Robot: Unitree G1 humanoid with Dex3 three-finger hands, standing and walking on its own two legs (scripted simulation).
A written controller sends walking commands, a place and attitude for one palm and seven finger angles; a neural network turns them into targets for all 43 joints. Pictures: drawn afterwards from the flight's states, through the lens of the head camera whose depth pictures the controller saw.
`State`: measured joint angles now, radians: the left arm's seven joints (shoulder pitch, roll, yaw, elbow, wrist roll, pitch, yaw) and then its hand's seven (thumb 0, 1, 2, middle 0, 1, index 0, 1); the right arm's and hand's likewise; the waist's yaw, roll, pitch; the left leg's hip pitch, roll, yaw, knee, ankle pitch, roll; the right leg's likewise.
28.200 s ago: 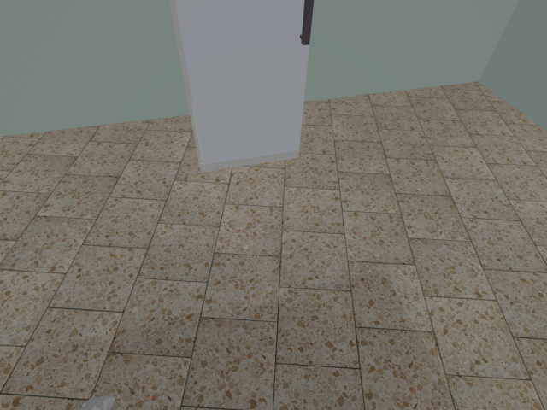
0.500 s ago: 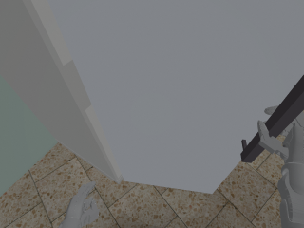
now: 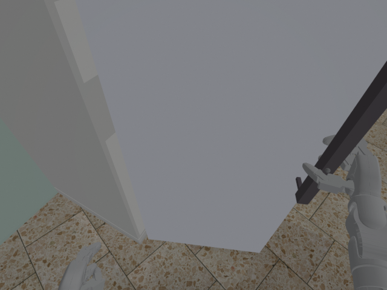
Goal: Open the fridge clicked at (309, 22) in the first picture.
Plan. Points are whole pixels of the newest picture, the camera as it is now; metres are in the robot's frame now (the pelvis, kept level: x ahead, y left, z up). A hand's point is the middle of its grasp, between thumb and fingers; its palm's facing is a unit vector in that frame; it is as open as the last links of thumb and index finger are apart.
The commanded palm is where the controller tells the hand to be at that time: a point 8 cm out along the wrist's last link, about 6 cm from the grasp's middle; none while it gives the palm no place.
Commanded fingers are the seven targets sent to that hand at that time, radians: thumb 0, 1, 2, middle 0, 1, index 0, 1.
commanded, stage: loosen the grip on the handle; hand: right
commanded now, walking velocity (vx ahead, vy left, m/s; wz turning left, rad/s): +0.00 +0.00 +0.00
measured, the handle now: (346, 124) +0.40 -0.24 +0.18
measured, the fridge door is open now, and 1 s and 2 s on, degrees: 67 68 68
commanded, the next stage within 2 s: slip the hand off the handle in 0.34 s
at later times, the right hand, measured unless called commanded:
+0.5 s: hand (341, 178) +0.35 -0.26 +0.09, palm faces +0.21 +0.94 -0.28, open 14.5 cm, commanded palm +0.31 -0.31 +0.10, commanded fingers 0.00 0.55 -0.20 0.25 1.15 0.25 1.15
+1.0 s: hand (377, 189) +0.32 -0.32 +0.09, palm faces +0.25 +0.93 -0.27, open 14.6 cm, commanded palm +0.29 -0.37 +0.10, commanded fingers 0.00 0.55 -0.20 0.25 1.15 0.25 1.15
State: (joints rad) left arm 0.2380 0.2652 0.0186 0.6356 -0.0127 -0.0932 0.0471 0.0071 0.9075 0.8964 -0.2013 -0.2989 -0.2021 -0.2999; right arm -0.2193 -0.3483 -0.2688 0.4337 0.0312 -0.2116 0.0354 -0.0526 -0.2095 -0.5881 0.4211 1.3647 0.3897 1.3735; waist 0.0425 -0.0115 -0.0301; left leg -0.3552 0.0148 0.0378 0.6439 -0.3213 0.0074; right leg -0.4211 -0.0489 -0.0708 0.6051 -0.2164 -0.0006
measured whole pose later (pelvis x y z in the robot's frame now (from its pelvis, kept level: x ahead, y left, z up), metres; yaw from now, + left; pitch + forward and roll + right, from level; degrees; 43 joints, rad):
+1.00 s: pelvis +0.02 -0.02 -0.02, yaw -1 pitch +6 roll +2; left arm 0.23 0.23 -0.02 0.63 -0.02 -0.12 0.09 0.01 0.91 0.90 -0.20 -0.30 -0.20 -0.30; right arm -0.11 -0.45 -0.40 0.35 0.13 -0.28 0.21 -0.01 0.55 -0.20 0.26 1.16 0.26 1.15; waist -0.02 -0.01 -0.06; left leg -0.46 0.02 0.05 0.75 -0.40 -0.02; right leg -0.57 -0.02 -0.03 0.79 -0.33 -0.03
